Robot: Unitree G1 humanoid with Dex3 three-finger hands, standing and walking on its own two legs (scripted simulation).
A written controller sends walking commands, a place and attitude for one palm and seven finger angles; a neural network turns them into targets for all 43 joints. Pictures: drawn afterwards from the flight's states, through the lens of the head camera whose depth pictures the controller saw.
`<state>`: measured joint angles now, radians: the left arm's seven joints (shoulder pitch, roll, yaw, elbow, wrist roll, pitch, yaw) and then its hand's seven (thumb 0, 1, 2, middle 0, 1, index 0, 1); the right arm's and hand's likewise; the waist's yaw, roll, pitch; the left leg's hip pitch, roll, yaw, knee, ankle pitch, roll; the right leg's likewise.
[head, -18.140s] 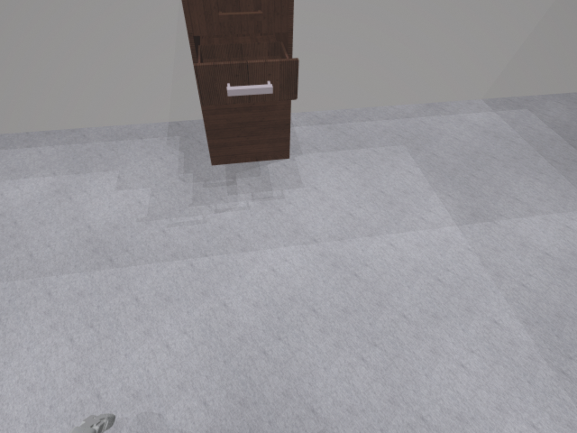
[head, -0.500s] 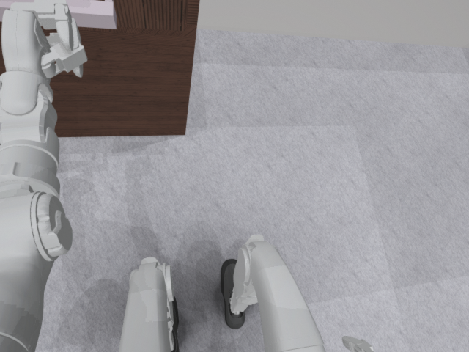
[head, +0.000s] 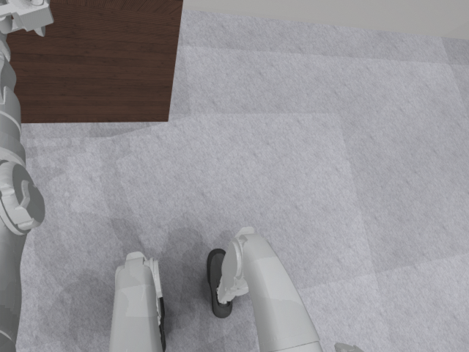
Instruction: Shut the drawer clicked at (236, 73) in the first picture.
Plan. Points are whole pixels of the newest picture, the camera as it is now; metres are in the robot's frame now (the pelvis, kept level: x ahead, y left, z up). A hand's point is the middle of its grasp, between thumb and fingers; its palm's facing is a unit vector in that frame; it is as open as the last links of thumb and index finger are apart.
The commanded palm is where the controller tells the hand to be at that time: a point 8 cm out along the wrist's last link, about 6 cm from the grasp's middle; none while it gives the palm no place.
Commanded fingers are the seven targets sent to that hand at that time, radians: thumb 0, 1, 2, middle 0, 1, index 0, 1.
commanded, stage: push the drawer shut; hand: left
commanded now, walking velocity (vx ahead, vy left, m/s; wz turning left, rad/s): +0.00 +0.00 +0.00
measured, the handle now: out of the picture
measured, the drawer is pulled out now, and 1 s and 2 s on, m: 0.00 0.00 0.00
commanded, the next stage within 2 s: pull the fist back off the drawer in 0.02 s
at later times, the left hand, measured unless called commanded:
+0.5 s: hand out of the picture +0.60 +0.20 +0.04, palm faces +0.01 -1.00 -0.07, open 3.3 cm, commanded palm +0.60 +0.18 +0.04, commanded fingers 0.00 0.90 0.90 -1.40 -1.60 -1.40 -1.60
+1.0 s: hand (44, 6) +0.59 +0.19 +0.04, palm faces +0.02 -1.00 -0.04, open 3.0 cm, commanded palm +0.55 +0.21 +0.07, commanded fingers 0.00 0.90 0.90 -1.40 -1.60 -1.40 -1.60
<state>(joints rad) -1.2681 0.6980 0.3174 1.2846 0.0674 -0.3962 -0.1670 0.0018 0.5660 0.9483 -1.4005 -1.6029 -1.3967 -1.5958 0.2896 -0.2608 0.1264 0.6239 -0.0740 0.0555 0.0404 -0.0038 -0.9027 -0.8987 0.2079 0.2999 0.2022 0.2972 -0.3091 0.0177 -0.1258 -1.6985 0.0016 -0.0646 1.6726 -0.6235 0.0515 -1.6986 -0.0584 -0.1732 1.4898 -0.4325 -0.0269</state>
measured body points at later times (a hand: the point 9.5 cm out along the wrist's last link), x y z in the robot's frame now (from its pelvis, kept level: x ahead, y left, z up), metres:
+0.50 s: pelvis -0.01 +0.01 +0.00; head +0.22 +0.08 +0.38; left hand +0.59 +0.26 +0.05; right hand -0.02 -0.25 -0.08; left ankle +0.05 +0.09 -0.52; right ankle +0.12 -0.12 -0.52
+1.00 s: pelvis +0.03 +0.01 +0.02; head +0.25 +0.06 +0.41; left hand +0.58 +0.25 +0.04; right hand +0.06 -0.25 -0.08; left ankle +0.05 +0.09 -0.52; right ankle +0.12 -0.12 -0.52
